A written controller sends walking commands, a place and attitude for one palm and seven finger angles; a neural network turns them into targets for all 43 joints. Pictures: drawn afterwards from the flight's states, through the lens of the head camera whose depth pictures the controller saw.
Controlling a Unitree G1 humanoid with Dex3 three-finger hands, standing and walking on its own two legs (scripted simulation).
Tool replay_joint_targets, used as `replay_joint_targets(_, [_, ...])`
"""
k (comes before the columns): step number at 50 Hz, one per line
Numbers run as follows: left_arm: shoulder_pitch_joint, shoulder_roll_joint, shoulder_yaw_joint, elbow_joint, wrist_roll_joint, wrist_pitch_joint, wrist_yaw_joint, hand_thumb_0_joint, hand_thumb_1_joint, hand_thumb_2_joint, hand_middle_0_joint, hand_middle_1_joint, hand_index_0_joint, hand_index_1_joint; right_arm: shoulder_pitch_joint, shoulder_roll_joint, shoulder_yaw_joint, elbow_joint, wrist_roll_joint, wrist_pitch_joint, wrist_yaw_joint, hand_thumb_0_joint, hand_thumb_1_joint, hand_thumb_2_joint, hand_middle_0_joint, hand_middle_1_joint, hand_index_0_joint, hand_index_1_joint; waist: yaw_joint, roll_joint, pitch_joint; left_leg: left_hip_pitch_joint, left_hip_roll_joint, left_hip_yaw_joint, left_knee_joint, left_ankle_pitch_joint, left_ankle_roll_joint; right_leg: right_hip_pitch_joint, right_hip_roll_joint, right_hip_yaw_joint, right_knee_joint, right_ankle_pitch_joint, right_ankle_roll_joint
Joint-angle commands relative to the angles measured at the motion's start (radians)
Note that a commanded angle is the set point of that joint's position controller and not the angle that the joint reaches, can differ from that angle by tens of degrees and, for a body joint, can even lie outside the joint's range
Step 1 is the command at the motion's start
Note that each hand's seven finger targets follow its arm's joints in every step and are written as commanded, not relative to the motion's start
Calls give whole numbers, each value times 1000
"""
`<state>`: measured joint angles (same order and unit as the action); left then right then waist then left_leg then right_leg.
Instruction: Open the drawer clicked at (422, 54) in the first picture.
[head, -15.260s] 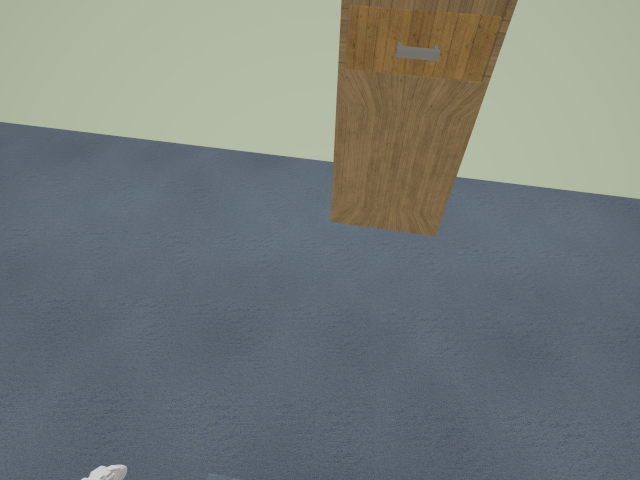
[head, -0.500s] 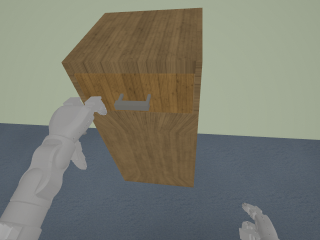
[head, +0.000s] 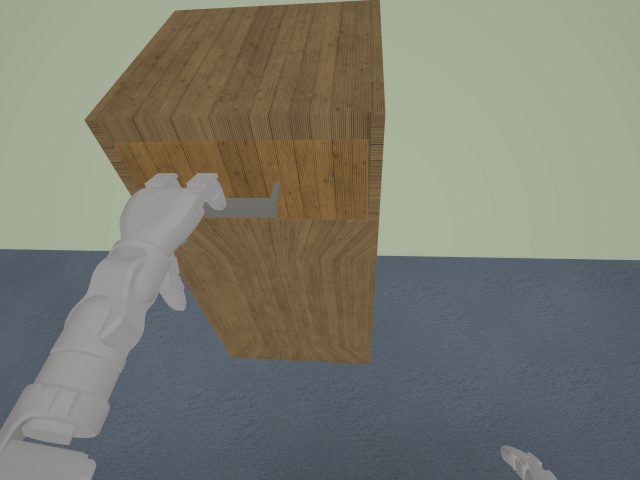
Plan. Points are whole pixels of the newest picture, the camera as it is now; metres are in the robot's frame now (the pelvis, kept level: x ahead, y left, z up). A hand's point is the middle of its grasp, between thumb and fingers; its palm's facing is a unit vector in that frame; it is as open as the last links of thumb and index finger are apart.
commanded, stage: move the hooked fingers above the handle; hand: left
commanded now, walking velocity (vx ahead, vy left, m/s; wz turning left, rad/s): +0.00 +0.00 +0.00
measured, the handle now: (244, 198) +0.54 +0.19 +0.02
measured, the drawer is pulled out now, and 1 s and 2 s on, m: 0.00 0.00 0.00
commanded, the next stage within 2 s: none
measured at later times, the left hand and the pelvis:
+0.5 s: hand (207, 214) +0.44 +0.21 +0.08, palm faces -0.03 -0.03 -1.00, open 13.8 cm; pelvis +0.02 +0.01 -0.01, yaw +0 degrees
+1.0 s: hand (234, 191) +0.50 +0.19 +0.07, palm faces -0.01 -0.03 -1.00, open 13.8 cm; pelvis +0.03 +0.00 -0.01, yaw -1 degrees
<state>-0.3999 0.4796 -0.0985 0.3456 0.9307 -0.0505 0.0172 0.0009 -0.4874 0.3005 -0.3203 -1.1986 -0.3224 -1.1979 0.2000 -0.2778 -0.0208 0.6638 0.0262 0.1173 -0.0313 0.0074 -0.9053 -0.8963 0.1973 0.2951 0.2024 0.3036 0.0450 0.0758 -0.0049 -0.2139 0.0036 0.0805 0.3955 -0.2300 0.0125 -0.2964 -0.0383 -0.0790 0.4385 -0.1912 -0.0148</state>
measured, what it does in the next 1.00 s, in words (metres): stands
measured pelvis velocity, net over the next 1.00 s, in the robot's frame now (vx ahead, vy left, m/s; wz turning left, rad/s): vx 0.03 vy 0.00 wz -0.02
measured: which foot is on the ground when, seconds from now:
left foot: down 0.00-1.00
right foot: down 0.00-1.00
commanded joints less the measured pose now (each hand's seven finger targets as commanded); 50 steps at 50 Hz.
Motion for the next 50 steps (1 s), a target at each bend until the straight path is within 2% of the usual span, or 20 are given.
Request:
replay_joint_targets(1, [-391, 221, 126, -168, 2, -4, 66, 0, -500, 300, -300, -1200, -300, -1200, -80, -101, -40, -136, 3, -40, -4, 0, -900, -900, 200, 300, 200, 300, 12, -73, -305, -7, -32, -32, -24, 251, 20, 196, 28, 54, -13, 185, -20])
replay_joint_targets(7, [-473, 239, 129, -76, 22, 8, 91, 0, -500, 300, -300, -1200, -300, -1200, -46, -111, -45, -116, 4, -40, -10, 0, -900, -900, 200, 300, 200, 300, -6, -88, -324, -14, -31, -35, -11, 260, 20, 181, 32, 52, -4, 191, -22])
replay_joint_targets(11, [-521, 210, 92, -52, 31, 6, 93, 0, -500, 300, -300, -1200, -300, -1200, -27, -108, -49, -113, 3, -40, -10, 0, -900, -900, 200, 300, 200, 300, -14, -71, -358, 3, -30, -36, 6, 288, 20, 165, 34, 51, 13, 220, -23])
replay_joint_targets(14, [-562, 178, 60, 0, 31, 3, 89, 0, -500, 300, -300, -1200, -300, -1200, -7, -107, -50, -112, 4, -37, -9, 0, -900, -900, 200, 300, 200, 300, -28, -71, -338, 0, -29, -40, 18, 291, 21, 130, 37, 45, 18, 215, -25])
replay_joint_targets(19, [-666, 176, 52, 78, 46, -6, 103, 0, -500, 300, -300, -1200, -300, -1200, 28, -108, -52, -100, 1, -32, -8, 0, -900, -900, 200, 300, 200, 300, -40, -80, -360, -10, -28, -48, 36, 300, 19, 104, 40, 41, 38, 213, -28])
replay_joint_targets(22, [-685, 219, 95, 158, 58, -9, 117, 0, -500, 300, -300, -1200, -300, -1200, 50, -115, -54, -89, -4, -27, -12, 0, -900, -900, 200, 300, 200, 300, -38, -91, -373, -33, -28, -46, 47, 313, 18, 110, 42, 41, 49, 231, -29])
replay_joint_targets(25, [-737, 181, 60, 189, 70, -10, 135, 0, -500, 300, -300, -1200, -300, -1200, 68, -107, -57, -82, -6, -25, -9, 0, -900, -900, 200, 300, 200, 300, -53, -73, -398, -26, -25, -43, 67, 354, 19, 88, 43, 40, 69, 269, -29])
replay_joint_targets(30, [-794, 209, 82, 247, 83, -10, 151, 0, -500, 300, -300, -1200, -300, -1200, 106, -114, -65, -73, -10, -20, -8, 0, -900, -900, 200, 300, 200, 300, -62, -72, -441, -47, -24, -42, 86, 366, 21, 90, 45, 45, 87, 292, -27])
replay_joint_targets(31, [-808, 170, 48, 247, 83, -10, 150, 0, -500, 300, -300, -1200, -300, -1200, 112, -110, -67, -72, -11, -19, -5, 0, -900, -900, 200, 300, 200, 300, -71, -46, -451, -32, -22, -42, 95, 400, 19, 75, 47, 42, 94, 310, -29])
replay_joint_targets(32, [-801, 189, 76, 253, 83, -14, 152, 0, -500, 300, -300, -1200, -300, -1200, 125, -114, -72, -73, -13, -19, -2, 0, -900, -900, 200, 300, 200, 300, -67, -71, -478, -32, -22, -45, 103, 423, 21, 95, 49, 42, 98, 321, -28])
replay_joint_targets(33, [-815, 192, 71, 244, 85, -17, 155, 0, -500, 300, -300, -1200, -300, -1200, 128, -113, -73, -71, -13, -17, 0, 0, -900, -900, 200, 300, 200, 300, -69, -42, -482, -26, -20, -47, 108, 441, 20, 83, 49, 44, 102, 329, -27])
replay_joint_targets(34, [-803, 143, 39, 262, 83, -11, 156, 0, -500, 300, -300, -1200, -300, -1200, 132, -109, -77, -68, -13, -16, 4, 0, -900, -900, 200, 300, 200, 300, -77, -48, -471, -18, -17, -48, 115, 463, 19, 60, 52, 39, 105, 331, -26])
replay_joint_targets(35, [-828, 137, 35, 266, 81, -11, 160, 0, -500, 300, -300, -1200, -300, -1200, 146, -113, -79, -61, -14, -14, 5, 0, -900, -900, 200, 300, 200, 300, -86, -59, -467, -19, -14, -47, 117, 458, 19, 51, 53, 40, 102, 331, -25])
replay_joint_targets(37, [-829, 177, 70, 308, 87, -7, 168, 0, -500, 300, -300, -1200, -300, -1200, 159, -122, -79, -53, -17, -11, 5, 0, -900, -900, 200, 300, 200, 300, -87, -93, -465, -49, -18, -49, 118, 444, 22, 66, 56, 40, 104, 334, -25])
replay_joint_targets(38, [-845, 192, 81, 300, 90, -7, 177, 0, -500, 300, -300, -1200, -300, -1200, 161, -121, -80, -52, -17, -10, 6, 0, -900, -900, 200, 300, 200, 300, -82, -74, -478, -46, -15, -49, 119, 457, 22, 64, 54, 41, 110, 343, -25])
replay_joint_targets(40, [-841, 161, 61, 333, 95, 4, 187, 0, -500, 300, -300, -1200, -300, -1200, 164, -116, -81, -47, -18, -9, 11, 0, -900, -900, 200, 300, 200, 300, -86, -70, -462, -60, -16, -45, 121, 450, 20, 55, 56, 38, 113, 343, -25])
replay_joint_targets(42, [-857, 213, 102, 373, 103, 13, 199, 0, -500, 300, -300, -1200, -300, -1200, 176, -127, -79, -39, -20, -6, 9, 0, -900, -900, 200, 300, 200, 300, -91, -98, -460, -91, -19, -41, 122, 421, 24, 69, 56, 42, 112, 341, -25])
replay_joint_targets(44, [-885, 204, 91, 351, 111, 15, 211, 0, -500, 300, -300, -1200, -300, -1200, 178, -121, -83, -44, -24, -8, 9, 0, -900, -900, 200, 300, 200, 300, -89, -65, -510, -81, -20, -35, 127, 433, 26, 82, 54, 47, 119, 364, -23])
replay_joint_targets(46, [-852, 250, 127, 377, 116, 23, 215, 0, -500, 300, -300, -1200, -300, -1200, 179, -124, -81, -46, -23, -6, 7, 0, -900, -900, 200, 300, 200, 300, -78, -66, -512, -102, -21, -27, 124, 425, 26, 108, 54, 50, 122, 379, -23])
replay_joint_targets(50, [-802, 278, 144, 410, 110, 34, 203, 0, -500, 300, -300, -1200, -300, -1200, 167, -128, -75, -60, -16, -3, 0, 0, -900, -900, 200, 300, 200, 300, -75, -100, -462, -148, -24, -15, 106, 358, 31, 129, 50, 52, 106, 366, -18])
